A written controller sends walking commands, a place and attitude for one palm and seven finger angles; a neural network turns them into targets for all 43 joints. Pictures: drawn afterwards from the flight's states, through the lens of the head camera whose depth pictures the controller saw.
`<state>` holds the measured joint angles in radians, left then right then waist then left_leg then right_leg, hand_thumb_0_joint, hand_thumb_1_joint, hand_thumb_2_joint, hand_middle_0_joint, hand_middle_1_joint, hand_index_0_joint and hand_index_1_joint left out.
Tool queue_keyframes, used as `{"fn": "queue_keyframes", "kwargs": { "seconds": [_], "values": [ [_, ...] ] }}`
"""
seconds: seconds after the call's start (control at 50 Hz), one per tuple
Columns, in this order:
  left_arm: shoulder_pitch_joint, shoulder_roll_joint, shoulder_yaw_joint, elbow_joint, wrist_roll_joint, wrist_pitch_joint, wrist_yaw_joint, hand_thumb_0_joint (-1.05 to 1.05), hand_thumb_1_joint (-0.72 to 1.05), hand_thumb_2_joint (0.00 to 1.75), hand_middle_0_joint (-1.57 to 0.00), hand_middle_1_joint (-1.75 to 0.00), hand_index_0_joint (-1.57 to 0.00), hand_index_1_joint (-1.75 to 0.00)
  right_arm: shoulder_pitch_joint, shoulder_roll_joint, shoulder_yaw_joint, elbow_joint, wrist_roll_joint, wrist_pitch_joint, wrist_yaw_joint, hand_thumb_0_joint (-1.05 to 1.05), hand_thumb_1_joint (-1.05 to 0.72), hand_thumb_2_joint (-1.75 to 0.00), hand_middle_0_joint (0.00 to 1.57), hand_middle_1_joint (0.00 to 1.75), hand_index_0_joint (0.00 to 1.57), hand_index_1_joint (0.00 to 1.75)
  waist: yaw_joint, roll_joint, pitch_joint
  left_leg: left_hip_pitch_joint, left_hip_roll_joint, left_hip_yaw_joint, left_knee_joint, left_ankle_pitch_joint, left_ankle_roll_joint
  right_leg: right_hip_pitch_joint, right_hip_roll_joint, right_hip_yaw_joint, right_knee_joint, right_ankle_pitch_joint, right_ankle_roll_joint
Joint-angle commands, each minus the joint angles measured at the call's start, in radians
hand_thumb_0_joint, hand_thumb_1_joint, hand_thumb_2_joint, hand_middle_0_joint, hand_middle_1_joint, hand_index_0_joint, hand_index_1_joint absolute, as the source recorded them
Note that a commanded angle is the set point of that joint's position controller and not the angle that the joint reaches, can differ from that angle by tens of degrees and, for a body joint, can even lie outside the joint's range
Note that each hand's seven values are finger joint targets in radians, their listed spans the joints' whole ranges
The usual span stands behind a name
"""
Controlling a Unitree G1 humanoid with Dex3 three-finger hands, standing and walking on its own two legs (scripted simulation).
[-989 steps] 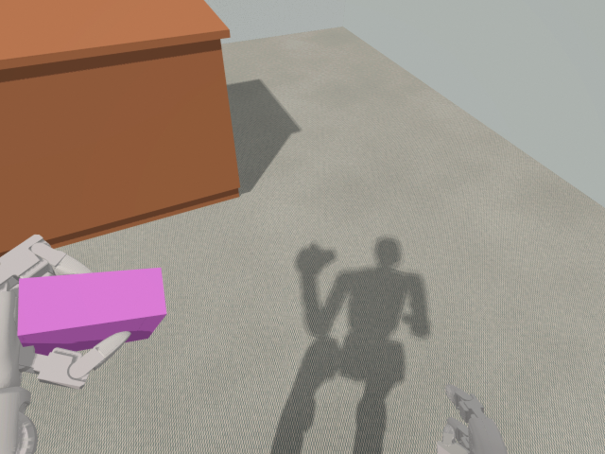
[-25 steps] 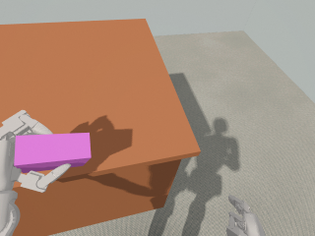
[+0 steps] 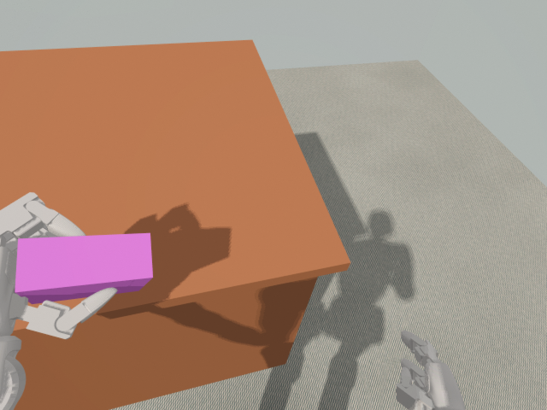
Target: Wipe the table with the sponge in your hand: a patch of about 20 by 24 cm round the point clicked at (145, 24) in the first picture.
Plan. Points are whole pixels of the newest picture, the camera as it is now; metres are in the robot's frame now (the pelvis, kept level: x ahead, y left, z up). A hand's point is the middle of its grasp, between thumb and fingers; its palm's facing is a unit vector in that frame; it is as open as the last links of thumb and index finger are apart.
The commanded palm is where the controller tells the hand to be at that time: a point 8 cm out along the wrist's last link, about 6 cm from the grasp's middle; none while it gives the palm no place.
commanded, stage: look again from close up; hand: left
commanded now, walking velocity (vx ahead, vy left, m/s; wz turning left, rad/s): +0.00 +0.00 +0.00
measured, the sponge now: (107, 267) +0.23 +0.22 +0.14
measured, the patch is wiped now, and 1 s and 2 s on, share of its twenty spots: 0.00 0.00 0.00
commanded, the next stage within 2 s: shuffle to correct the standing spot in 0.02 s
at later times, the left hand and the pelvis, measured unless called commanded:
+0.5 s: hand (136, 242) +0.25 +0.19 +0.16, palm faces +0.29 -0.90 -0.33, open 9.2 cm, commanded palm +0.19 +0.22 +0.18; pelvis +0.00 -0.04 +0.00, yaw -6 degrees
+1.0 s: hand (142, 299) +0.19 +0.16 +0.15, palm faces +0.31 -0.87 -0.39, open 9.2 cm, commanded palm +0.16 +0.20 +0.18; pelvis -0.02 -0.07 +0.00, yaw -4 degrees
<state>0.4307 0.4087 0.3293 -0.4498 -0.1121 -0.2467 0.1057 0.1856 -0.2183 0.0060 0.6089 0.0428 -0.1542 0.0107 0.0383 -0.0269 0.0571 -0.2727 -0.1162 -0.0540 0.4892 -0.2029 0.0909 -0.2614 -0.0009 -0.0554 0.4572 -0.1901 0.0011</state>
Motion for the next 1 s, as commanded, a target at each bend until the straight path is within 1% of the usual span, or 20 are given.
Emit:
{"fn": "queue_keyframes", "kwargs": {
  "seconds": [0.0, 0.02, 0.1, 0.12, 0.2, 0.24, 0.3, 0.32, 0.36, 0.42, 0.46, 0.5, 0.52, 0.56, 0.6, 0.66, 0.7, 0.78, 0.88, 0.98],
  "values": [
    [-0.054, 0.178, 0.125, -0.205, -0.018, -0.059, 0.021, 0.0, 0.1, 1.3, -1.2, -1.6, -1.2, -1.6, -0.088, -0.137, -0.059, -0.146, 0.006, -0.05, -0.013, 0.0, -0.9, -0.9, 0.2, 0.3, 0.2, 0.3, -0.004, 0.086, -0.173, -0.026, 0.179, -0.177, -0.142, 0.06, -0.098, 0.146, -0.084, 0.101, -0.025, 0.055, -0.02],
    [-0.065, 0.151, 0.101, -0.204, -0.017, -0.061, 0.017, 0.0, 0.1, 1.3, -1.2, -1.6, -1.2, -1.6, -0.081, -0.129, -0.057, -0.143, 0.0, -0.044, -0.013, 0.0, -0.9, -0.9, 0.2, 0.3, 0.2, 0.3, -0.005, 0.083, -0.168, -0.037, 0.182, -0.172, -0.15, 0.032, -0.097, 0.151, -0.084, 0.093, -0.031, 0.044, -0.019],
    [-0.063, 0.164, 0.113, -0.175, -0.017, -0.054, 0.018, 0.0, 0.1, 1.3, -1.2, -1.6, -1.2, -1.6, -0.098, -0.133, -0.057, -0.148, 0.007, -0.037, -0.014, 0.0, -0.9, -0.9, 0.2, 0.3, 0.2, 0.3, -0.006, 0.079, -0.143, -0.052, 0.179, -0.179, -0.162, -0.01, -0.093, 0.143, -0.084, 0.101, -0.044, 0.025, -0.019],
    [-0.079, 0.14, 0.094, -0.183, -0.016, -0.058, 0.013, 0.0, 0.1, 1.3, -1.2, -1.6, -1.2, -1.6, -0.088, -0.121, -0.057, -0.144, 0.003, -0.034, -0.014, 0.0, -0.9, -0.9, 0.2, 0.3, 0.2, 0.3, -0.007, 0.078, -0.147, -0.047, 0.19, -0.178, -0.173, -0.027, -0.094, 0.14, -0.075, 0.095, -0.04, 0.023, -0.016],
    [-0.13, 0.173, 0.124, -0.212, -0.018, -0.054, 0.014, 0.0, 0.1, 1.3, -1.2, -1.6, -1.2, -1.6, -0.1, -0.117, -0.062, -0.155, 0.002, -0.03, -0.018, 0.0, -0.9, -0.9, 0.2, 0.3, 0.2, 0.3, -0.003, 0.1, -0.15, -0.025, 0.24, -0.215, -0.206, -0.066, -0.095, 0.093, -0.038, 0.108, 0.018, 0.008, -0.004],
    [-0.165, 0.147, 0.097, -0.232, -0.012, -0.055, 0.01, 0.0, 0.1, 1.3, -1.2, -1.6, -1.2, -1.6, -0.083, -0.105, -0.064, -0.156, -0.005, -0.023, -0.016, 0.0, -0.9, -0.9, 0.2, 0.3, 0.2, 0.3, -0.004, 0.123, -0.156, -0.024, 0.274, -0.235, -0.225, -0.076, -0.091, 0.081, -0.023, 0.106, 0.062, 0.001, 0.001],
    [-0.173, 0.169, 0.112, -0.252, -0.008, -0.042, 0.012, 0.0, 0.1, 1.3, -1.2, -1.6, -1.2, -1.6, -0.094, -0.099, -0.066, -0.163, -0.01, -0.016, -0.012, 0.0, -0.9, -0.9, 0.2, 0.3, 0.2, 0.3, -0.001, 0.16, -0.169, 0.009, 0.313, -0.234, -0.218, -0.045, -0.081, 0.037, -0.019, 0.116, 0.114, -0.043, 0.003],
    [-0.182, 0.139, 0.087, -0.257, -0.004, -0.04, 0.01, 0.0, 0.1, 1.3, -1.2, -1.6, -1.2, -1.6, -0.083, -0.088, -0.065, -0.162, -0.015, -0.01, -0.01, 0.0, -0.9, -0.9, 0.2, 0.3, 0.2, 0.3, -0.004, 0.15, -0.168, 0.009, 0.328, -0.235, -0.224, -0.027, -0.078, 0.03, -0.016, 0.11, 0.133, -0.063, 0.003],
    [-0.173, 0.149, 0.094, -0.259, 0.001, -0.032, 0.007, 0.0, 0.1, 1.3, -1.2, -1.6, -1.2, -1.6, -0.082, -0.087, -0.069, -0.171, -0.018, -0.004, -0.002, 0.0, -0.9, -0.9, 0.2, 0.3, 0.2, 0.3, -0.003, 0.176, -0.164, 0.005, 0.354, -0.226, -0.221, 0.001, -0.065, 0.012, -0.017, 0.11, 0.174, -0.103, 0.003],
    [-0.132, 0.152, 0.103, -0.283, 0.0, -0.017, 0.009, 0.0, 0.1, 1.3, -1.2, -1.6, -1.2, -1.6, -0.08, -0.081, -0.072, -0.178, -0.021, 0.011, 0.003, 0.0, -0.9, -0.9, 0.2, 0.3, 0.2, 0.3, -0.003, 0.164, -0.184, 0.073, 0.359, -0.184, -0.149, 0.19, -0.055, -0.025, -0.022, 0.105, 0.156, -0.104, -0.004],
    [-0.094, 0.164, 0.126, -0.271, 0.0, -0.008, 0.003, 0.0, 0.1, 1.3, -1.2, -1.6, -1.2, -1.6, -0.074, -0.085, -0.076, -0.183, -0.019, 0.022, 0.007, 0.0, -0.9, -0.9, 0.2, 0.3, 0.2, 0.3, 0.002, 0.127, -0.202, 0.084, 0.341, -0.139, -0.077, 0.332, -0.064, 0.02, -0.035, 0.101, 0.067, -0.03, -0.009],
    [-0.061, 0.176, 0.145, -0.275, -0.006, 0.006, 0.007, 0.0, 0.1, 1.3, -1.2, -1.6, -1.2, -1.6, -0.082, -0.09, -0.077, -0.191, -0.008, 0.036, 0.006, 0.0, -0.9, -0.9, 0.2, 0.3, 0.2, 0.3, -0.004, 0.075, -0.236, 0.07, 0.289, -0.084, 0.019, 0.374, -0.087, 0.095, -0.077, 0.155, 0.004, 0.212, -0.04],
    [-0.037, 0.154, 0.13, -0.298, -0.011, 0.009, 0.007, 0.0, 0.1, 1.3, -1.2, -1.6, -1.2, -1.6, -0.073, -0.09, -0.076, -0.193, -0.007, 0.043, 0.007, 0.0, -0.9, -0.9, 0.2, 0.3, 0.2, 0.3, -0.009, 0.051, -0.292, 0.079, 0.263, -0.039, 0.081, 0.372, -0.085, 0.137, -0.111, 0.196, 0.0, 0.327, -0.064],
    [0.055, 0.17, 0.157, -0.326, -0.031, 0.017, 0.009, 0.0, 0.1, 1.3, -1.2, -1.6, -1.2, -1.6, -0.061, -0.088, -0.081, -0.208, 0.003, 0.045, 0.004, 0.0, -0.9, -0.9, 0.2, 0.3, 0.2, 0.3, -0.015, -0.008, -0.351, 0.063, 0.218, 0.022, 0.163, 0.28, -0.083, 0.207, -0.181, 0.242, -0.002, 0.52, -0.095],
    [0.132, 0.183, 0.182, -0.304, -0.039, 0.03, 0.022, 0.0, 0.1, 1.3, -1.2, -1.6, -1.2, -1.6, -0.077, -0.089, -0.07, -0.212, 0.011, 0.051, -0.005, 0.0, -0.9, -0.9, 0.2, 0.3, 0.2, 0.3, -0.02, -0.008, -0.327, -0.001, 0.18, 0.032, 0.171, 0.149, -0.087, 0.23, -0.22, 0.272, -0.015, 0.585, -0.105],
    [0.152, 0.188, 0.198, -0.28, -0.041, 0.018, 0.029, 0.0, 0.1, 1.3, -1.2, -1.6, -1.2, -1.6, -0.11, -0.083, -0.058, -0.196, 0.013, 0.059, -0.024, 0.0, -0.9, -0.9, 0.2, 0.3, 0.2, 0.3, -0.021, 0.045, -0.231, -0.045, 0.151, 0.031, 0.15, 0.001, -0.082, 0.171, -0.235, 0.28, -0.068, 0.524, -0.074],
    [0.138, 0.198, 0.199, -0.268, -0.033, 0.018, 0.033, 0.0, 0.1, 1.3, -1.2, -1.6, -1.2, -1.6, -0.13, -0.094, -0.055, -0.192, 0.017, 0.059, -0.039, 0.0, -0.9, -0.9, 0.2, 0.3, 0.2, 0.3, -0.015, 0.044, -0.18, -0.043, 0.144, 0.017, 0.12, -0.016, -0.076, 0.14, -0.232, 0.277, -0.095, 0.482, -0.051],
    [0.098, 0.169, 0.152, -0.222, -0.025, 0.01, 0.027, 0.0, 0.1, 1.3, -1.2, -1.6, -1.2, -1.6, -0.118, -0.113, -0.059, -0.18, 0.018, 0.047, -0.054, 0.0, -0.9, -0.9, 0.2, 0.3, 0.2, 0.3, -0.013, -0.014, -0.153, -0.002, 0.138, 0.011, 0.086, 0.022, -0.06, 0.128, -0.221, 0.268, -0.113, 0.45, 0.001],
    [0.03, 0.145, 0.109, -0.203, -0.008, 0.016, 0.021, 0.0, 0.1, 1.3, -1.2, -1.6, -1.2, -1.6, -0.116, -0.129, -0.062, -0.179, 0.01, 0.033, -0.057, 0.0, -0.9, -0.9, 0.2, 0.3, 0.2, 0.3, -0.009, -0.048, -0.154, 0.077, 0.142, 0.014, 0.047, 0.07, -0.048, 0.094, -0.199, 0.246, -0.11, 0.359, 0.023],
    [-0.049, 0.136, 0.09, -0.229, 0.012, 0.034, 0.023, 0.0, 0.1, 1.3, -1.2, -1.6, -1.2, -1.6, -0.121, -0.125, -0.053, -0.181, -0.003, 0.026, -0.062, 0.0, -0.9, -0.9, 0.2, 0.3, 0.2, 0.3, -0.013, -0.031, -0.135, 0.145, 0.155, 0.002, 0.005, 0.01, -0.041, 0.012, -0.161, 0.238, -0.176, 0.028, -0.007]
  ]
}}
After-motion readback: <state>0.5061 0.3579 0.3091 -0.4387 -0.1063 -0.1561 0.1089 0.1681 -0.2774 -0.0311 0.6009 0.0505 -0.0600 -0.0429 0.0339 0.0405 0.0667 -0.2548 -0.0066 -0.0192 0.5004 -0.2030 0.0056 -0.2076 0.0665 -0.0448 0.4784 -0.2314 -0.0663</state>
